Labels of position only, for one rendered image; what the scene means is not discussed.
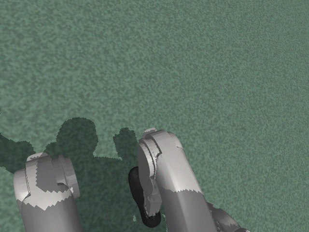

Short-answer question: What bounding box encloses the right robot hand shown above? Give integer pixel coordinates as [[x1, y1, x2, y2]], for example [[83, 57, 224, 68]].
[[207, 202, 242, 232]]

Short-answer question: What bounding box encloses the right robot foot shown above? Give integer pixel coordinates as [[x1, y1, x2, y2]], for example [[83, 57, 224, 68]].
[[128, 166, 161, 228]]

